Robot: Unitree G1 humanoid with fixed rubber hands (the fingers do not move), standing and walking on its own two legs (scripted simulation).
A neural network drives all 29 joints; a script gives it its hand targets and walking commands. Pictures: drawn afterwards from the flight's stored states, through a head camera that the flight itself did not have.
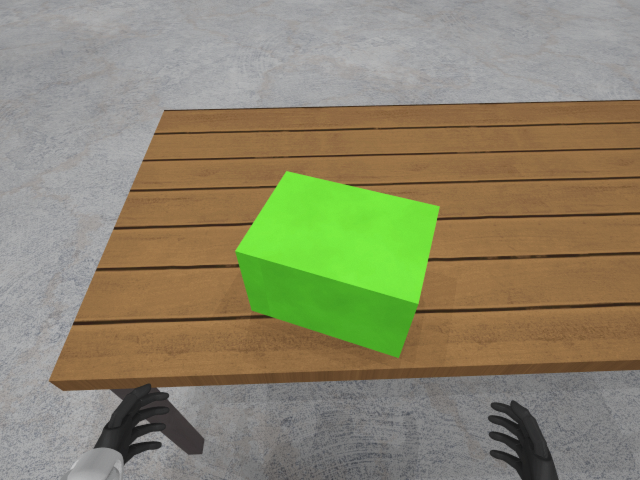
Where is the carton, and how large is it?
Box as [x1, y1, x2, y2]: [235, 171, 439, 357]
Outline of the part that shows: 286,171 235,251 251,309 398,357 418,303 439,206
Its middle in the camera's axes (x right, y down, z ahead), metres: +0.03 +0.03 +0.63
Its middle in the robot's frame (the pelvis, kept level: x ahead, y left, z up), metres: +0.44 +0.01 -0.03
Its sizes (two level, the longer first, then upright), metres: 0.258 0.185 0.164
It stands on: a table, 0.66 m high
